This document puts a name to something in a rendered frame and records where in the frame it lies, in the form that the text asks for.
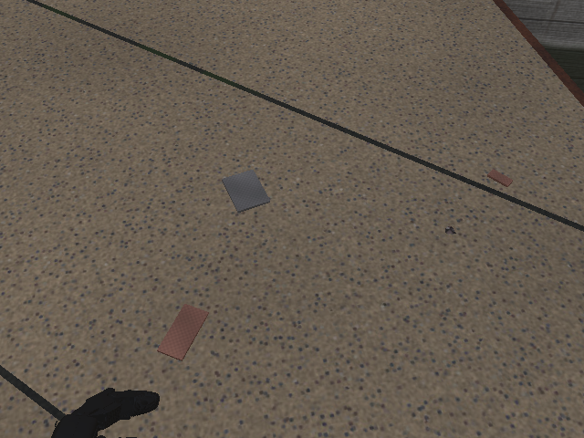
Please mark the left robot hand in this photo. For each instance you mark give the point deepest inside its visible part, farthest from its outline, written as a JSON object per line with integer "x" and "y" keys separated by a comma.
{"x": 102, "y": 410}

